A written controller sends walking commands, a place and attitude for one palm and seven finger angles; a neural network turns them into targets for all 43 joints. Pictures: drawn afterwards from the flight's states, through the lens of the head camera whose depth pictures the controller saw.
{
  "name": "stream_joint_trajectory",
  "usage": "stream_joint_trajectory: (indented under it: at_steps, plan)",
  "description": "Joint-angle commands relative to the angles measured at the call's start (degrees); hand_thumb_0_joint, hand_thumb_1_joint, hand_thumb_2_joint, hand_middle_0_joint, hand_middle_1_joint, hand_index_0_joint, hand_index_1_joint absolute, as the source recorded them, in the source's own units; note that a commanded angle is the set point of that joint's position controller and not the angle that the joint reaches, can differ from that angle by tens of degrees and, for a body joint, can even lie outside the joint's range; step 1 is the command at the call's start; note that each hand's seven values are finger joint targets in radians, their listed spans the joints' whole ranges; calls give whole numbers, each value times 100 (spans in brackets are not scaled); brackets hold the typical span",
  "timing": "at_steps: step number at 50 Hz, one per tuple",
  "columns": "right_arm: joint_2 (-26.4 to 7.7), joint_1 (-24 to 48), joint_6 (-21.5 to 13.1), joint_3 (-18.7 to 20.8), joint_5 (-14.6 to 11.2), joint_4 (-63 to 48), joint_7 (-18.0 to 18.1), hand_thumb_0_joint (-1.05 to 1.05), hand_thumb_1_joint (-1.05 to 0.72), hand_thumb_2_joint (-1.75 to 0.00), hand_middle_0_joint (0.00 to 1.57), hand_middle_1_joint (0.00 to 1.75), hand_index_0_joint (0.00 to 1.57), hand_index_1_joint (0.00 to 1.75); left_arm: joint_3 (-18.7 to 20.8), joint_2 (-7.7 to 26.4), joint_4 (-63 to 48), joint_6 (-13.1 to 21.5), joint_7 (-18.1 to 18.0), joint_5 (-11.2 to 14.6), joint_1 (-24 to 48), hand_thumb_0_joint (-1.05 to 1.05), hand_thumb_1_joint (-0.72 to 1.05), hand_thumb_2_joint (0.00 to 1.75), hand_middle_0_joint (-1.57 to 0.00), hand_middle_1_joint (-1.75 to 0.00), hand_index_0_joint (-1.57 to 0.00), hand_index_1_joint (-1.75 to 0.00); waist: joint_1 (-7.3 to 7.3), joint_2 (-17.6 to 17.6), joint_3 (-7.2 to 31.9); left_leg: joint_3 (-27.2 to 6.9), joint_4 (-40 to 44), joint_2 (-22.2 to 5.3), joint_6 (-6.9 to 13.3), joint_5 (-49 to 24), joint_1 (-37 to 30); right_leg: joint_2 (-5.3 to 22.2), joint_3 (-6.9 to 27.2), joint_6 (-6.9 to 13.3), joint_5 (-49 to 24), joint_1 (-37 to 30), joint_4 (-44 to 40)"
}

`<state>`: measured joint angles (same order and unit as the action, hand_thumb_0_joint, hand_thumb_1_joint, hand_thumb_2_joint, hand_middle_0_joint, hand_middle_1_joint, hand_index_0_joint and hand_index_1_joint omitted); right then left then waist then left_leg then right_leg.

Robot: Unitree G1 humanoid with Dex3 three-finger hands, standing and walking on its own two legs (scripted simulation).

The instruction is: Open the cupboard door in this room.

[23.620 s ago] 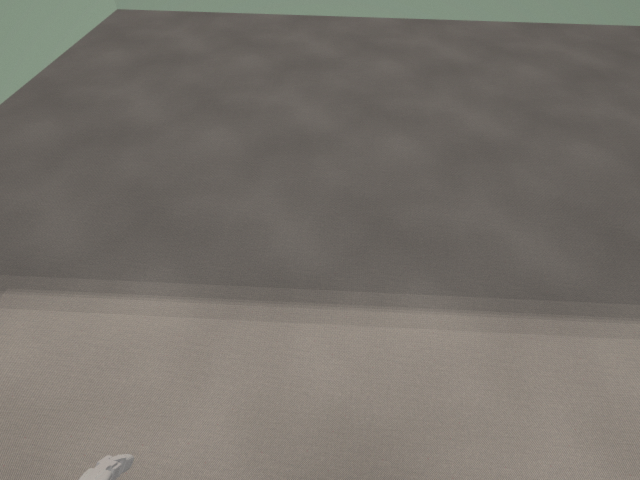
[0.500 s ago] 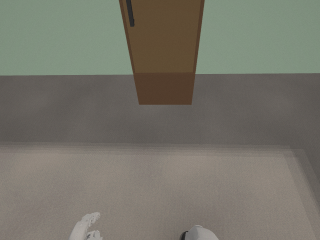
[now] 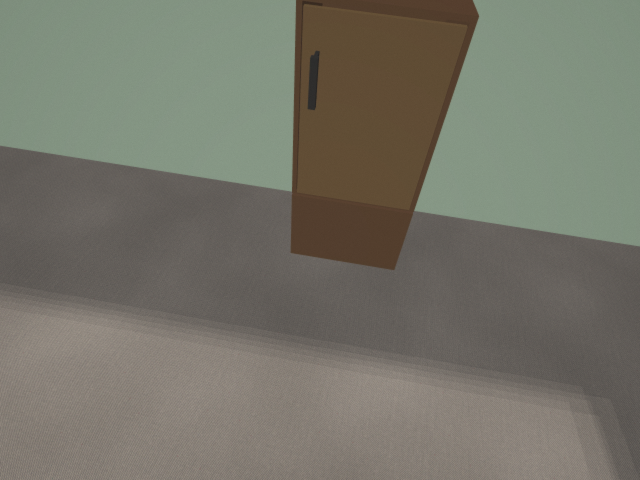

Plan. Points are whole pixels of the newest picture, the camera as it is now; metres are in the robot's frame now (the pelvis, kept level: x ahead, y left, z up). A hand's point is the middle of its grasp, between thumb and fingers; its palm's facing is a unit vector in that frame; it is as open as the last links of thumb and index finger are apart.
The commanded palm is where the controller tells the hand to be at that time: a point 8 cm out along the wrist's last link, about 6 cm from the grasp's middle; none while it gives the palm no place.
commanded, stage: stand and wait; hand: left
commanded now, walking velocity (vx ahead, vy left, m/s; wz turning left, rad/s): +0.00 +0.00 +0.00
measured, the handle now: (314, 80) +1.07 +0.13 +0.01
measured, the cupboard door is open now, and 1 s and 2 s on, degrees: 0 0 0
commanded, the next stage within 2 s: look at it before walking up in 0.64 s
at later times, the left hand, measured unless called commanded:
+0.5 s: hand out of the picture +0.03 +0.19 -0.18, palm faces +0.00 -0.98 -0.18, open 7.3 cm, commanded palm none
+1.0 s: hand out of the picture +0.02 +0.17 -0.18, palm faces +0.01 -0.99 -0.15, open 7.3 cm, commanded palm none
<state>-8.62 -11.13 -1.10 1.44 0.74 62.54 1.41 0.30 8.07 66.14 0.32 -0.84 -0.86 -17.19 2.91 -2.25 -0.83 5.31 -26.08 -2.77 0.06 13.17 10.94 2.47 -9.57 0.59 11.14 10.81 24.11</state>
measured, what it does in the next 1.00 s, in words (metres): shifts its weight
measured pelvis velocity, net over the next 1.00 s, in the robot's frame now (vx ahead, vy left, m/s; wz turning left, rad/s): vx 0.05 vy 0.02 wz -0.02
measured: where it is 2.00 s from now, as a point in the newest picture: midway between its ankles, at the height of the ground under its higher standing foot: outside the picture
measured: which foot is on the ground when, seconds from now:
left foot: down 0.00-1.00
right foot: down 0.00-1.00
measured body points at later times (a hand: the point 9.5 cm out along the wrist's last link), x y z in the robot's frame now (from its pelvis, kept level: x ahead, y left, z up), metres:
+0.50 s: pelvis +0.04 +0.02 +0.00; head +0.05 +0.03 +0.45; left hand +0.03 +0.24 -0.16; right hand +0.00 -0.18 -0.16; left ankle +0.01 +0.11 -0.74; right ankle +0.02 -0.11 -0.74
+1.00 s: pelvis +0.05 +0.02 +0.00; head +0.06 +0.02 +0.45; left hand +0.02 +0.22 -0.16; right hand +0.03 -0.19 -0.16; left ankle +0.01 +0.11 -0.74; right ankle +0.02 -0.11 -0.74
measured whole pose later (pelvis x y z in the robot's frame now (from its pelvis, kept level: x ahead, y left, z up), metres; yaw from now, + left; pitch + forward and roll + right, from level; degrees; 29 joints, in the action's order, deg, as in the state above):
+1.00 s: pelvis +0.05 +0.02 +0.00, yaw -1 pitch -1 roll +0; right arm -6.6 -16.4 -1.6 0.7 0.3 66.9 2.1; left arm -0.7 6.6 66.3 0.7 -2.4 -0.7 -18.0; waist 0.7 -0.8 -2.9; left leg 7.4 -21.9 -0.7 1.3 15.5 5.2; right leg 4.2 -7.5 -1.4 14.3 7.2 23.2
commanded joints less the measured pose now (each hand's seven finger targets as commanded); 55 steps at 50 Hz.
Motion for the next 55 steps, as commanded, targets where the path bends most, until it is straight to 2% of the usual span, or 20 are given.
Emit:
stream_joint_trajectory:
  at_steps: [1,2,5,12,22,25,29,36,43,55]
  plan:
    - [-446,-321,-66,-22,-20,-106,48,0,-90,-90,20,30,20,30,34,441,-67,108,-55,20,-376,0,90,90,-20,-30,-20,-30,-153,770,-259,-664,1093,-607,46,-193,166,559,658,-114,-372,-173,-606]
    - [-435,-390,-62,-21,-24,-73,51,0,-90,-90,20,30,20,30,21,450,-42,116,-64,25,-350,0,90,90,-20,-30,-20,-30,-191,603,-266,-616,1038,-575,29,-310,58,578,660,-105,-375,-140,-652]
    - [-440,-518,-55,-30,-28,-18,57,0,-90,-90,20,30,20,30,6,408,-28,116,-85,28,-383,0,90,90,-20,-30,-20,-30,-231,397,-301,-593,1041,-554,40,-383,-64,590,672,-104,-320,-78,-699]
    - [-439,-716,-96,-50,-36,130,71,0,-90,-90,20,30,20,30,1,372,-8,111,-126,40,-458,0,90,90,-20,-30,-20,-30,-236,179,-201,-558,984,-543,94,-913,-228,623,630,-98,-565,-239,-586]
    - [-336,-994,-110,-61,-43,319,90,0,-90,-90,20,30,20,30,0,388,-60,74,-176,58,-483,0,90,90,-20,-30,-20,-30,-209,272,-274,-498,888,-518,119,-1408,-231,618,604,-75,-818,-361,-410]
    - [-285,-1055,-99,-56,-48,349,87,0,-90,-90,20,30,20,30,5,376,-82,55,-187,54,-463,0,90,90,-20,-30,-20,-30,-207,261,-418,-485,928,-520,120,-1270,-134,603,591,-86,-682,-318,-397]
    - [-263,-1119,-102,-48,-51,378,89,0,-90,-90,20,30,20,30,9,375,-113,57,-194,53,-458,0,90,90,-20,-30,-20,-30,-214,189,-383,-486,893,-512,130,-1311,-148,590,595,-80,-712,-337,-359]
    - [-215,-1131,-106,-42,-50,379,106,0,-90,-90,20,30,20,30,13,340,-101,55,-199,46,-486,0,90,90,-20,-30,-20,-30,-242,358,-447,-436,861,-496,131,-1461,-219,586,621,-74,-809,-277,-340]
    - [-241,-1096,-111,-18,-55,354,113,0,-90,-90,20,30,20,30,11,336,-76,81,-197,35,-529,0,90,90,-20,-30,-20,-30,-276,269,-310,-416,786,-481,147,-1516,-383,601,629,-59,-944,-288,-371]
    - [-289,-1024,-97,-16,-57,328,113,0,-90,-90,20,30,20,30,11,359,-52,98,-188,31,-546,0,90,90,-20,-30,-20,-30,-273,236,-402,-434,817,-458,150,-1184,-334,602,667,-29,-829,-270,-467]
